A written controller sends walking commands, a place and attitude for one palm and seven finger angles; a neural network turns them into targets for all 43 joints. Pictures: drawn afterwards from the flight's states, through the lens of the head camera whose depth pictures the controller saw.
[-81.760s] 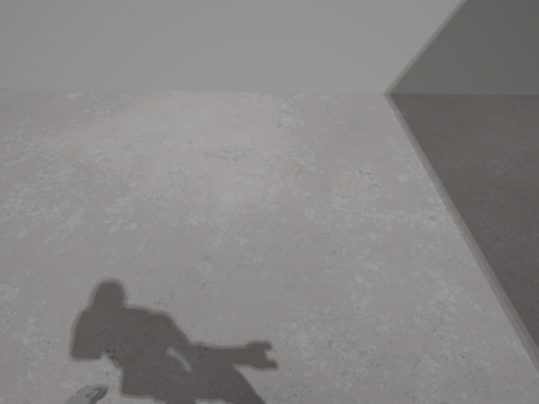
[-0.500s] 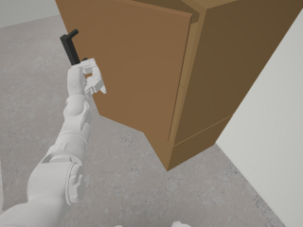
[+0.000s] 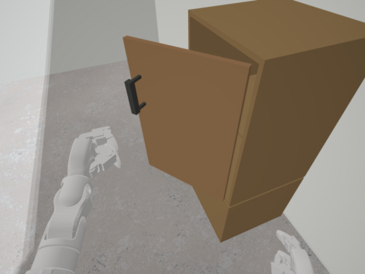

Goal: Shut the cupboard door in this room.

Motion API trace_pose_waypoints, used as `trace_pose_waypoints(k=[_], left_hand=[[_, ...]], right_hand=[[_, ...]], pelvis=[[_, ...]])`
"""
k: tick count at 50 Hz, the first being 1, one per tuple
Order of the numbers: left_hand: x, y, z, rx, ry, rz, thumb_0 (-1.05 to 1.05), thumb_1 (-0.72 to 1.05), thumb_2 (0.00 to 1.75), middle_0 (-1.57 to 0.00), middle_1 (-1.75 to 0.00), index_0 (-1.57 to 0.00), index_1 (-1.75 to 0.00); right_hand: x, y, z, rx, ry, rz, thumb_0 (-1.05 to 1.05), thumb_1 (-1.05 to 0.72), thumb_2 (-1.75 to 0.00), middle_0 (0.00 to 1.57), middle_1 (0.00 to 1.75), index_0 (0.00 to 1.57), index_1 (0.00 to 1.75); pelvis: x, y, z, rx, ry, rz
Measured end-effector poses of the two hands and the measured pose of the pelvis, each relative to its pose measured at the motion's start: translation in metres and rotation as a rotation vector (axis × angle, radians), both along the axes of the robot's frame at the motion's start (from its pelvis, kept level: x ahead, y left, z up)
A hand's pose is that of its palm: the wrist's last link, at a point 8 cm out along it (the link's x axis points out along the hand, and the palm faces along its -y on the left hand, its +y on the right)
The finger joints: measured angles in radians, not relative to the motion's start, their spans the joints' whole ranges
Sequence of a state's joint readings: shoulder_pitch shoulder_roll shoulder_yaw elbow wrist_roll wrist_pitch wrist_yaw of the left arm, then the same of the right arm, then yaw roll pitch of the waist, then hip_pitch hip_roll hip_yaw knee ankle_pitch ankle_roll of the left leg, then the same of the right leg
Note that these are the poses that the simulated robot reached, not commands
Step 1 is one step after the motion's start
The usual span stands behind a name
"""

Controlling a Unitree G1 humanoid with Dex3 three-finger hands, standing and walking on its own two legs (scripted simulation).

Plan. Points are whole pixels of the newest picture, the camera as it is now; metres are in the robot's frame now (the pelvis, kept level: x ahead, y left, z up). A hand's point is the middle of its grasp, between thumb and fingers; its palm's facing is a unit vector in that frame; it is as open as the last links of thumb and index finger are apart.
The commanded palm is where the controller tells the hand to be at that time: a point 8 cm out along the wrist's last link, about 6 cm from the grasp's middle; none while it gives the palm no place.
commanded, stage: draw the hand back to the body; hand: left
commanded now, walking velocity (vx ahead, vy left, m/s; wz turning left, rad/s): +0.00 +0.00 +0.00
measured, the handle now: (136, 94) +0.64 +0.19 +0.07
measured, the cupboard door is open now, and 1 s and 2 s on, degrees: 37 37 37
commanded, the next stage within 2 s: step back with the hand held close in 0.96 s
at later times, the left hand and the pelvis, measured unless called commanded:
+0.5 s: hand (42, 191) +0.22 +0.26 +0.15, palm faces +0.40 -0.84 -0.36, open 5.5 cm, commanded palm +0.16 +0.30 +0.18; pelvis +0.01 +0.01 +0.01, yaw +1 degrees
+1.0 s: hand (28, 194) +0.20 +0.26 +0.17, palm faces +0.47 -0.79 -0.39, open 7.4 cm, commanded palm +0.15 +0.30 +0.18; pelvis +0.02 +0.00 +0.01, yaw +1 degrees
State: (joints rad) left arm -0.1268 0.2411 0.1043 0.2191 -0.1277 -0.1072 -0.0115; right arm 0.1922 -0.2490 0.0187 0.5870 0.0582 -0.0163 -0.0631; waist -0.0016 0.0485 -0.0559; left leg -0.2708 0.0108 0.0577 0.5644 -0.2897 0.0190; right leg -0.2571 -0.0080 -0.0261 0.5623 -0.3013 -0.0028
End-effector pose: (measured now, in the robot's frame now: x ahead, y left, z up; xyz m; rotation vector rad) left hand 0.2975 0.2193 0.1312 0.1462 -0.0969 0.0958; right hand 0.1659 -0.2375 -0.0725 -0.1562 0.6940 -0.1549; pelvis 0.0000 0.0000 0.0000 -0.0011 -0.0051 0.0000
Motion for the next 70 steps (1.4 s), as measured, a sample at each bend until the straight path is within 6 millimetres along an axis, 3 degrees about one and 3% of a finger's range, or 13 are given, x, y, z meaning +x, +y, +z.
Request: trace_pose_waypoints(k=[7,16,25,33,42,51,65,70], left_hand=[[-0.045,0.029,0.0,0.064,0.029,0.127,0.01,0.9,0.89,-1.03,-1.21,-1.03,-1.21],[-0.084,0.053,0.034,0.157,-0.043,0.231,0.01,0.9,0.89,-0.79,-0.94,-0.79,-0.95],[-0.119,0.076,0.036,0.232,0.005,0.324,0.01,0.89,0.89,-0.55,-0.68,-0.55,-0.68],[-0.154,0.093,0.056,0.321,-0.032,0.426,0.01,0.89,0.89,-0.34,-0.45,-0.34,-0.45],[-0.145,0.084,0.042,0.256,-0.017,0.427,0.01,0.89,0.89,-0.23,-0.33,-0.23,-0.33],[-0.139,0.079,0.057,0.295,-0.064,0.388,0.01,0.89,0.89,-0.21,-0.3,-0.21,-0.31],[-0.128,0.088,0.046,0.361,-0.003,0.327,0.01,0.89,0.89,-0.21,-0.3,-0.21,-0.3],[-0.131,0.094,0.054,0.405,-0.027,0.279,0.01,0.89,0.89,-0.21,-0.3,-0.21,-0.3]], right_hand=[[0.027,0.025,0.017,-0.01,-0.048,0.091,0.01,-0.9,-0.9,0.2,0.3,0.2,0.3],[0.024,0.044,0.005,0.027,-0.003,0.138,0.01,-0.9,-0.9,0.2,0.3,0.2,0.3],[0.011,0.033,-0.006,0.023,0.056,0.106,0.01,-0.9,-0.9,0.2,0.3,0.2,0.3],[0.019,0.02,-0.002,-0.012,0.021,0.099,0.01,-0.9,-0.9,0.2,0.3,0.2,0.3],[0.033,0.022,0.005,-0.019,-0.025,0.122,0.01,-0.9,-0.9,0.2,0.3,0.2,0.3],[0.034,0.025,0.007,0.003,-0.048,0.115,0.01,-0.9,-0.9,0.2,0.3,0.2,0.3],[0.015,0.011,-0.005,-0.038,0.08,0.038,0.01,-0.9,-0.9,0.2,0.3,0.2,0.3],[0.004,0.01,0.001,-0.06,0.084,-0.012,0.01,-0.9,-0.9,0.2,0.3,0.2,0.3]], pelvis=[[0.0,0.002,0.007,-0.005,-0.051,0.016],[0.007,0.007,0.011,-0.003,-0.076,0.021],[0.014,0.005,0.012,-0.004,-0.074,0.015],[0.017,0.004,0.011,-0.006,-0.076,0.022],[0.014,0.001,0.011,0.0,-0.072,0.029],[0.019,-0.001,0.011,-0.004,-0.078,0.018],[0.012,0.01,0.009,-0.017,0.008,0.011],[0.003,0.018,0.007,-0.012,0.014,-0.001]])
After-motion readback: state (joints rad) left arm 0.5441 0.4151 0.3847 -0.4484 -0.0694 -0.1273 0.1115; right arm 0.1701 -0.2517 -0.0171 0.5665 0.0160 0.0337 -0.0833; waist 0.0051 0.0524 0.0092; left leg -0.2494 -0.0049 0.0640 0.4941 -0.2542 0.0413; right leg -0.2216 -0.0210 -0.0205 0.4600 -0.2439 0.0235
